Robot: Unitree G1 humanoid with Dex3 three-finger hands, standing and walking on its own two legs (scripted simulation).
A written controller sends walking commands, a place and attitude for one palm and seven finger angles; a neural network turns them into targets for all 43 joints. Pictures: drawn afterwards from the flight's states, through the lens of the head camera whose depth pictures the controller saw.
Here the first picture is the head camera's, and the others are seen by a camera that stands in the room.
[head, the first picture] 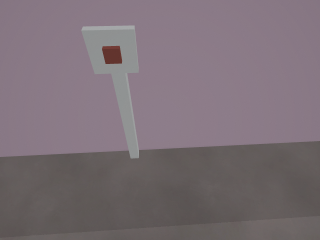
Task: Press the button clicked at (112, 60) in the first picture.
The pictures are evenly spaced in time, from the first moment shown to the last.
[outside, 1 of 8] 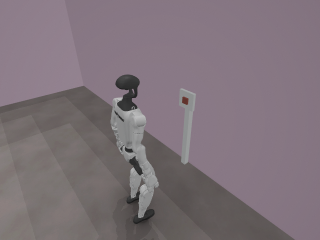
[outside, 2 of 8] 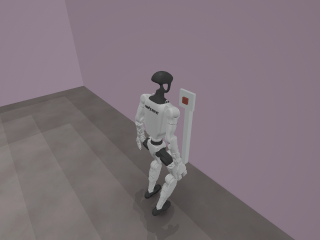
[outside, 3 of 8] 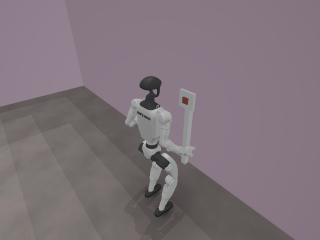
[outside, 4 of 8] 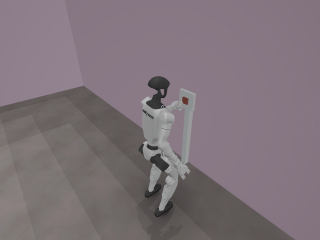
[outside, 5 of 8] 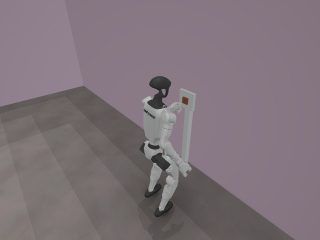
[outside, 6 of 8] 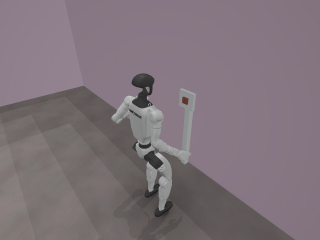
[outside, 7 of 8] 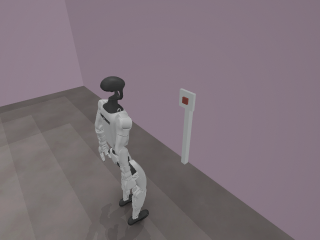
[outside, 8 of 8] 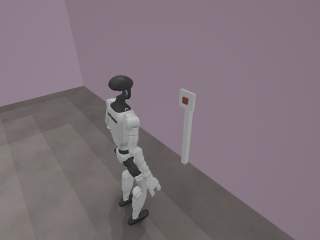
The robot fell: no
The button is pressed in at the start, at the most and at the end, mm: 0 9 0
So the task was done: yes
